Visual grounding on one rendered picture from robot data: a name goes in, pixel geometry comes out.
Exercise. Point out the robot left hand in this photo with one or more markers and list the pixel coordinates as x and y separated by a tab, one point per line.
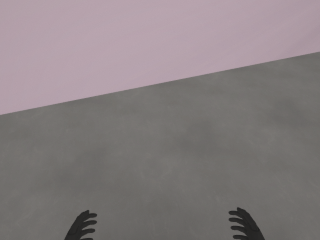
75	232

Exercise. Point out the robot right hand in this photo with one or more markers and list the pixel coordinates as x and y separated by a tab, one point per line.
250	228

